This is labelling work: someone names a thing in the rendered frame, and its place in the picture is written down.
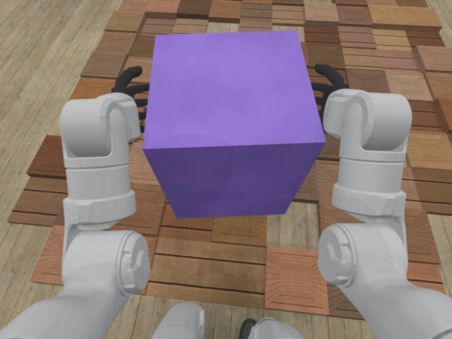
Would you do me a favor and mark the robot left thigh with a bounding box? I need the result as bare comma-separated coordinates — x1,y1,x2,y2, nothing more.
151,303,205,339

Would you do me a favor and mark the robot left forearm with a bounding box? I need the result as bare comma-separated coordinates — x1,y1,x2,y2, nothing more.
59,93,141,284

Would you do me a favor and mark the left robot upper arm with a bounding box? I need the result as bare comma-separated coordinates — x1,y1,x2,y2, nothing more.
0,230,150,339

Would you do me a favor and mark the robot right foot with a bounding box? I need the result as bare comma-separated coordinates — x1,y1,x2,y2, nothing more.
239,319,257,339

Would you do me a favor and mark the right robot upper arm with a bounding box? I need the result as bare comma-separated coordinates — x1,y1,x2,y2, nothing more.
317,223,452,339

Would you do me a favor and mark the robot right forearm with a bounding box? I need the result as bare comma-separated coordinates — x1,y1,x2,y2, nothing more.
323,89,412,271

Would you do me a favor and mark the left robot hand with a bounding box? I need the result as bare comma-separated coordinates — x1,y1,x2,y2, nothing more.
112,66,150,133

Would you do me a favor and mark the right robot hand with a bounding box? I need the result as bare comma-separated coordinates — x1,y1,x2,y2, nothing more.
311,64,349,133

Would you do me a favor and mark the carton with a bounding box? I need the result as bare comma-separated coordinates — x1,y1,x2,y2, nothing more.
142,30,326,219

